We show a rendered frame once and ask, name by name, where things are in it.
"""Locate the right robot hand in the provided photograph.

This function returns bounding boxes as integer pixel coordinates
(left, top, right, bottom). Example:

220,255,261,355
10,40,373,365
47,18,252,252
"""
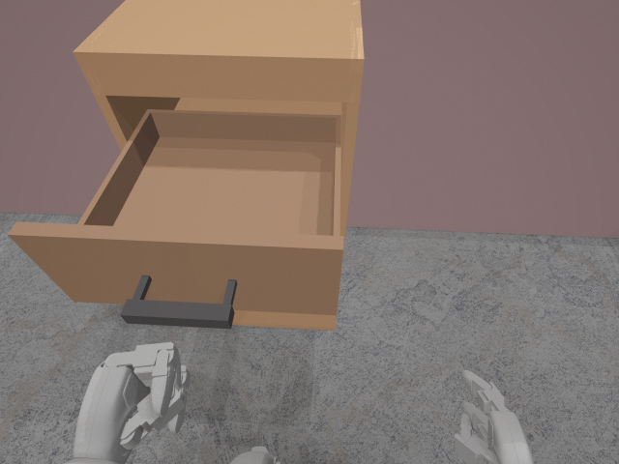
455,370,534,464

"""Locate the left robot hand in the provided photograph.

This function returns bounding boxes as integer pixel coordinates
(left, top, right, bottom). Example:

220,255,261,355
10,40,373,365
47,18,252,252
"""
73,342,191,464

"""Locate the drawer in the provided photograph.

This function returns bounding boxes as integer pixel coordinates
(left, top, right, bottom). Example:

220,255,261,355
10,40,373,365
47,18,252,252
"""
7,109,343,315

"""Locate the cabinet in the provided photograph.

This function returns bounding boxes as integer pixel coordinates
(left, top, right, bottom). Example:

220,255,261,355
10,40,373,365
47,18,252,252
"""
73,0,365,331

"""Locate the handle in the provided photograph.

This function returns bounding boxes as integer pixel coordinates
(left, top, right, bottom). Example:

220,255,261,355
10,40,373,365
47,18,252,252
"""
120,275,237,329

